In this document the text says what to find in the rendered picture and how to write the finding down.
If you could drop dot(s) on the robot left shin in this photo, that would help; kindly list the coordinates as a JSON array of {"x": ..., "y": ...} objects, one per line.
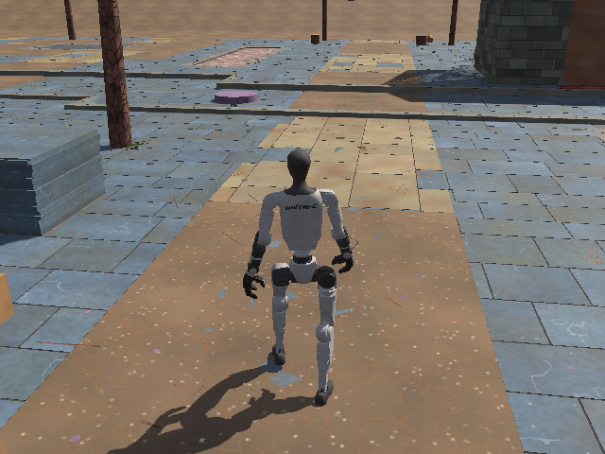
[{"x": 278, "y": 325}]

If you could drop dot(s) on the left robot upper arm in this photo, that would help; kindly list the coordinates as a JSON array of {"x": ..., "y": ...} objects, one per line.
[{"x": 270, "y": 201}]

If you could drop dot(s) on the robot left forearm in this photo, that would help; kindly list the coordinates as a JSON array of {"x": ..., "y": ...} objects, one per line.
[{"x": 256, "y": 257}]

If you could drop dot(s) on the robot right forearm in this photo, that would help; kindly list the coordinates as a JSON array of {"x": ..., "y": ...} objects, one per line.
[{"x": 344, "y": 245}]

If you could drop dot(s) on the right robot upper arm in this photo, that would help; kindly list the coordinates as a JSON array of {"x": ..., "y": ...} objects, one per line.
[{"x": 329, "y": 198}]

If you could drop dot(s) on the left robot hand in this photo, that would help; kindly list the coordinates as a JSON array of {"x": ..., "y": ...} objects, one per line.
[{"x": 248, "y": 286}]

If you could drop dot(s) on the right robot hand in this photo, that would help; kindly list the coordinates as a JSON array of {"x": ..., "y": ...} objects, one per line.
[{"x": 340, "y": 259}]

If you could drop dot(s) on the humanoid robot torso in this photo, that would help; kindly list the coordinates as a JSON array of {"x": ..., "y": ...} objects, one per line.
[{"x": 301, "y": 220}]

